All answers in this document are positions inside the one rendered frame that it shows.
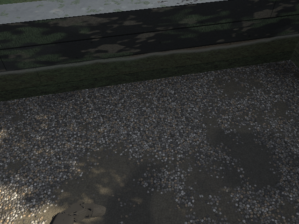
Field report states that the left robot hand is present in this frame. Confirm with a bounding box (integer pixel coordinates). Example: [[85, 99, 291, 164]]
[[50, 201, 107, 224]]

